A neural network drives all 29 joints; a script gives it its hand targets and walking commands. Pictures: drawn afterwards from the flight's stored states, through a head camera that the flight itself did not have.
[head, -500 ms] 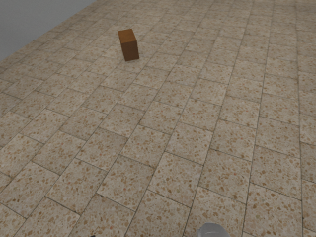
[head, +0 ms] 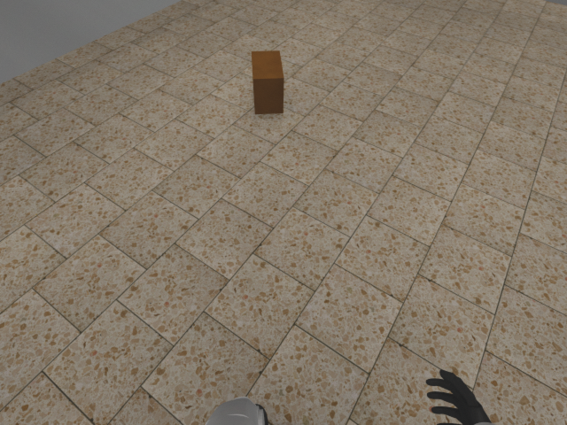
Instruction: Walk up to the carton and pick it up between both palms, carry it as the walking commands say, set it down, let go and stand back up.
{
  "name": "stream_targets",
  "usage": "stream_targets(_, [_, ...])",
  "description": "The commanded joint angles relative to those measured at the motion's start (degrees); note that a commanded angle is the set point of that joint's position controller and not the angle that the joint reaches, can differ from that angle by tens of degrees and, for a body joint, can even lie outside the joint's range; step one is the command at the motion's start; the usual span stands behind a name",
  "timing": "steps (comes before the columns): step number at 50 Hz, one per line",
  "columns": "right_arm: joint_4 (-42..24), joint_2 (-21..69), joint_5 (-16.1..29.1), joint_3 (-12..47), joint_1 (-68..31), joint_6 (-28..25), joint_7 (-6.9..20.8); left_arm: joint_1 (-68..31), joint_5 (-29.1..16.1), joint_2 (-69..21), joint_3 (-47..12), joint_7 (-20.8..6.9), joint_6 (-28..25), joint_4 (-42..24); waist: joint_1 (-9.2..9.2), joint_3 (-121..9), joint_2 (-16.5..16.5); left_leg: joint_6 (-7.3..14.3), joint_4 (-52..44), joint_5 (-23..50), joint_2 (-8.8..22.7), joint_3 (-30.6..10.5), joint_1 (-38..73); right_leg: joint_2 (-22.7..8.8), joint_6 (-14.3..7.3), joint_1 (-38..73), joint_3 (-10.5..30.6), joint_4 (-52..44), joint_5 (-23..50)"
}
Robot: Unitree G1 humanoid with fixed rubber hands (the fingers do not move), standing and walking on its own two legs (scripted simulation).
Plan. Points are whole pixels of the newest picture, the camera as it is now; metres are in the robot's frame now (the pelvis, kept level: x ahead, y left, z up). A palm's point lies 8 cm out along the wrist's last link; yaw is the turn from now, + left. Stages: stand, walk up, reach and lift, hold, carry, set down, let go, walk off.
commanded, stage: walk up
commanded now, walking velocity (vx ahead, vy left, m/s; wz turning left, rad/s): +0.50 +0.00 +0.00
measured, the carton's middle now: (267, 82) +1.86 +0.23 -0.64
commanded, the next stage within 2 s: none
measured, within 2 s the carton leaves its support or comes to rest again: neither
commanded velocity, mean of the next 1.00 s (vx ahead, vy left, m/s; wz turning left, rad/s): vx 0.50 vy -0.03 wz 0.11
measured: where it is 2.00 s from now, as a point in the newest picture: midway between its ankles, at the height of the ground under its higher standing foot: (303, 211)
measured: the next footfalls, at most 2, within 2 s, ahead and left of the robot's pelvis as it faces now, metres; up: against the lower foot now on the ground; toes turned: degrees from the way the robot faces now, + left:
right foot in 0.32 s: +0.30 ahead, -0.17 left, +0.00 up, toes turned -11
left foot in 0.68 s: +0.45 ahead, +0.07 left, +0.00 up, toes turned +15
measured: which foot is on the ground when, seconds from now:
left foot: down 0.00-0.34, up 0.36-0.66, down 0.68-1.00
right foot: down 0.00-0.00, up 0.02-0.30, down 0.32-0.70, up 0.72-1.00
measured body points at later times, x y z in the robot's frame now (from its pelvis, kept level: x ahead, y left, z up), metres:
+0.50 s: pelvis +0.24 -0.05 +0.01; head +0.24 -0.09 +0.46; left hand +0.31 +0.20 -0.11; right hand +0.27 -0.29 -0.16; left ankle +0.19 +0.07 -0.66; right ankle +0.26 -0.17 -0.72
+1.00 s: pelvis +0.50 -0.05 +0.02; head +0.52 -0.04 +0.47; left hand +0.56 +0.20 -0.13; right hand +0.50 -0.28 -0.13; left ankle +0.42 +0.06 -0.72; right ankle +0.59 -0.20 -0.69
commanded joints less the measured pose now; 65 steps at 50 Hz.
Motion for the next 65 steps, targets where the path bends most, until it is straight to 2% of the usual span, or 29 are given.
stream_targets(1, [2.1, -15.2, 0.2, -4.4, 20.0, -0.6, -3.5, -9.9, 0.1, 6.3, 0.7, -0.5, -2.5, -8.6, -12.12, -10.7, 14.6, 14.2, -16.4, 3.6, 21.7, -33.3, 37.2, -2.0, -0.4, -39.3, 11.9, 44.2, 2.6])
stream_targets(6, [0.4, -6.9, 0.3, -2.5, 9.2, -0.4, -3.6, -8.8, -0.1, 2.9, -0.5, -1.0, -1.4, -7.8, -5.78, -0.3, 15.7, 8.6, -19.7, 4.8, 16.9, -20.8, 19.1, -6.7, 1.5, -32.0, 11.6, 24.1, 3.3])
stream_targets(10, [1.1, -8.5, -0.1, -2.6, 9.2, -0.8, -2.0, -8.9, -0.3, 2.0, -0.6, -1.6, 0.0, -6.8, -5.15, 0.7, 15.1, 5.9, -20.4, 0.0, 12.3, -12.6, 8.9, -3.3, 1.6, -16.5, 4.1, 8.3, 10.6])
stream_targets(12, [2.1, -9.4, 0.1, -2.7, 9.1, -0.3, -1.7, -7.7, 0.0, 2.1, -0.2, -1.5, 0.1, -6.1, -3.56, -0.4, 11.1, 5.2, -19.3, -7.1, 11.1, -12.0, 5.0, -1.7, 1.8, -9.1, 0.4, 2.5, 17.4])
stream_targets(13, [2.1, -9.6, 0.3, -2.5, 8.2, -0.2, -1.4, -4.8, -0.1, 4.6, 1.0, -0.8, 0.0, -4.6, -1.31, -2.8, 3.5, 3.9, -14.4, -8.9, 8.6, -11.7, 1.4, -1.1, 0.4, -1.4, 1.3, 1.4, 16.7])
stream_targets(14, [1.0, -8.6, 0.6, -1.9, 6.5, -0.6, -1.2, 0.5, 0.3, 7.1, 2.0, -0.4, 0.0, -2.3, 1.56, -4.3, 0.3, 0.5, -7.9, -10.5, 5.2, -7.3, -3.4, -3.8, -1.8, 5.2, 4.3, -0.9, 13.3])
stream_targets(16, [-0.5, -4.4, 0.9, -1.1, 4.4, -1.0, -1.1, 11.1, 0.6, 16.9, 4.1, 0.8, 0.1, -2.6, 5.8, -5.3, -23.5, -2.1, 25.4, -19.0, -1.7, -4.8, -16.5, -26.7, -8.2, 10.2, 37.0, -22.5, -11.6])
stream_targets(18, [0.0, -4.9, 0.1, -1.8, 4.1, -0.2, -0.4, 3.6, 1.1, 14.6, 3.2, 0.5, 0.3, -4.8, 1.95, 0.9, -12.9, -2.6, 34.7, -14.5, 2.0, -8.7, -17.1, -25.4, -8.7, 1.3, 34.8, -23.8, -13.9])
stream_targets(22, [3.7, -1.9, 0.5, -0.5, 9.5, 0.0, 0.6, -6.8, 0.1, 8.6, 3.0, 0.5, -1.4, -9.3, -2.85, 4.0, -12.5, -3.5, 24.5, -9.3, 5.5, -6.8, -10.5, -18.3, -6.9, -7.8, 16.4, -21.8, 2.6])
stream_targets(26, [2.8, 0.1, 0.5, 0.4, 5.4, 0.9, 1.6, -7.6, 0.4, 7.9, 2.6, -0.1, -1.5, -7.9, -3.65, 4.7, -13.7, -3.7, 8.3, -6.2, 3.3, -3.3, -0.2, -14.4, -5.5, -14.3, 10.4, -23.2, 7.2])
stream_targets(29, [2.7, -1.1, 0.5, 0.2, 4.8, 0.3, 1.2, -5.6, 0.2, 8.1, 2.3, -0.2, -1.1, -5.6, -4.02, 2.6, -10.0, -2.0, 1.1, -1.9, 1.9, -0.2, 4.3, -13.0, -6.5, -10.4, 7.7, -19.6, 8.7])
stream_targets(31, [4.0, -3.7, -0.1, -1.5, 11.9, -0.2, -0.2, -7.4, 0.6, 7.4, 1.8, -0.4, -1.3, -4.2, -8.17, -4.3, -0.9, -1.3, -2.2, -0.7, 0.3, 0.5, 16.5, -11.6, -5.2, -12.8, 5.0, -11.4, 8.4])
stream_targets(32, [7.5, -7.5, -0.5, -3.3, 17.8, -0.8, -1.0, -6.5, 0.7, 6.2, 1.4, -0.4, -1.5, -2.8, -11.16, -6.8, 10.4, 1.3, -5.1, -7.6, 2.4, -5.6, 26.6, -8.1, -3.9, -19.4, 3.3, 1.3, 8.3])
stream_targets(33, [7.3, -13.8, -0.8, -4.7, 22.8, -1.0, -2.0, -5.6, 0.2, 2.4, 0.5, -1.0, -1.6, -4.9, -14.01, -8.3, 28.3, 5.9, -17.3, -23.3, 16.7, -26.6, 33.5, -2.6, -1.2, -32.1, -0.7, 21.4, 1.9])
stream_targets(34, [6.9, -15.8, -0.8, -4.6, 23.3, -0.4, -2.3, -7.2, 0.6, 1.7, 0.5, -1.3, -1.0, -5.4, -13.37, -5.9, 29.8, 9.4, -25.7, -32.8, 23.6, -39.4, 31.3, -0.1, -0.6, -38.2, 6.5, 34.5, -1.3])
stream_targets(35, [5.4, -15.8, -0.3, -4.0, 21.6, -0.1, -2.5, -7.2, 0.4, 3.3, 0.9, -1.2, -0.6, -6.0, -11.8, -2.3, 22.2, 10.1, -26.7, -35.1, 24.4, -39.7, 26.5, -1.7, -0.9, -38.7, 9.3, 40.1, 1.5])
stream_targets(37, [6.5, -8.6, -0.1, -2.1, 16.7, -0.5, -2.7, -10.6, 0.6, 2.6, 0.3, -1.4, -1.6, -6.8, -9.79, 0.1, 14.6, 10.5, -24.1, -17.1, 19.2, -32.6, 23.9, -5.7, -1.6, -40.0, 10.8, 38.1, 7.0])
stream_targets(41, [4.6, -5.4, 0.5, -1.3, 12.0, -1.7, -3.1, -7.4, -0.1, 2.6, -0.1, -1.4, -1.1, -4.3, -6.51, -3.2, 13.3, 8.3, -19.4, 5.5, 16.4, -21.9, 26.6, -6.8, 0.7, -36.5, 11.0, 29.2, 9.0])
stream_targets(46, [6.3, -7.7, 0.1, -1.9, 11.9, -1.8, -2.6, -12.7, -0.2, 1.8, -1.0, -2.0, 0.5, -5.6, -7.16, 3.2, 10.9, 7.3, -23.4, 1.3, 15.4, -15.0, 16.1, -5.1, 1.8, -28.2, 7.0, 12.1, 11.4])
stream_targets(47, [6.0, -7.8, 0.1, -2.1, 11.8, -1.6, -2.4, -11.5, -0.2, 1.0, -1.2, -2.1, 0.5, -5.0, -7.01, 3.2, 14.2, 7.0, -23.3, -1.0, 15.1, -12.1, 14.7, -5.4, 1.4, -23.9, 5.8, 8.8, 11.4])
stream_targets(51, [8.1, -8.9, 0.7, -1.8, 13.1, -1.3, -1.7, -8.8, -0.3, 2.1, -0.1, -1.7, 0.1, -3.6, -3.64, 2.3, 8.1, 4.3, -14.5, 6.4, 10.0, -9.6, 7.7, -1.5, 0.0, -8.0, 1.0, -1.6, 18.7])
stream_targets(52, [7.6, -7.4, 0.9, -1.3, 13.5, -1.7, -1.4, -1.3, -0.1, 6.7, 1.7, -0.8, -1.0, -1.9, 0.42, -3.4, -0.5, 1.9, -2.0, 6.1, 5.6, -6.3, 3.4, -4.1, -1.4, 4.9, 4.6, -2.5, 18.3])
stream_targets(53, [7.2, -1.8, 1.1, 0.2, 14.5, -2.0, -1.6, 8.2, 0.4, 13.6, 3.7, -0.4, -1.7, -0.2, 4.42, -10.4, -17.1, -1.1, 18.5, -13.3, 0.3, -4.2, -8.3, -22.9, -4.8, 16.7, 27.4, -10.1, 13.0])
stream_targets(54, [5.8, -3.3, 1.8, -0.3, 13.4, -2.0, -1.7, 12.4, 0.7, 17.9, 3.8, 0.0, -1.3, 1.6, 4.37, -12.9, -18.8, -0.6, 29.6, -20.7, -1.7, -6.7, -12.9, -29.0, -8.9, 17.7, 40.0, -16.0, 13.1])
stream_targets(56, [5.3, -3.0, 1.0, -0.9, 9.2, -1.2, -1.3, 5.5, 0.9, 12.4, 2.0, 0.4, -1.2, 0.9, 0.38, -3.4, -11.9, -0.6, 35.6, -15.0, 2.3, -10.8, -13.6, -22.5, -9.4, 7.2, 31.2, -15.7, 12.3])
stream_targets(58, [2.0, 1.1, 0.6, 1.4, 12.4, -1.0, -3.0, 1.4, -1.5, 12.1, 2.7, -1.1, -2.3, -1.1, -2.06, -2.5, -12.7, 0.0, 34.9, -13.7, 4.1, -9.4, -16.4, -24.2, -7.7, 5.6, 26.0, -16.7, 21.1])
stream_targets(59, [5.8, -3.2, 0.6, -0.2, 9.6, -0.9, -0.6, -5.3, -0.2, 8.2, 2.4, 0.1, -1.5, -3.4, -3.11, 0.6, -11.2, -0.8, 27.0, -12.2, 7.0, -10.6, -10.4, -18.8, -7.0, -3.0, 16.0, -16.8, 14.1])
stream_targets(63, [2.8, 2.6, 0.7, 1.9, 7.2, 1.6, -0.9, -6.4, -0.3, 9.0, 2.0, -0.9, -1.8, -3.1, -4.01, 5.9, -10.3, -2.8, 12.9, -7.2, 5.4, -4.3, -2.7, -21.1, -5.7, -13.7, 14.1, -23.3, 15.9])
stream_targets(65, [2.3, 2.9, 0.6, 2.5, 9.5, 1.3, -0.1, -7.5, -0.8, 9.3, 2.6, -1.2, -2.0, -3.3, -4.69, 3.0, -12.5, -2.1, 6.8, -3.6, 3.7, -1.4, 1.2, -17.6, -4.4, -11.7, 8.9, -21.5, 16.2])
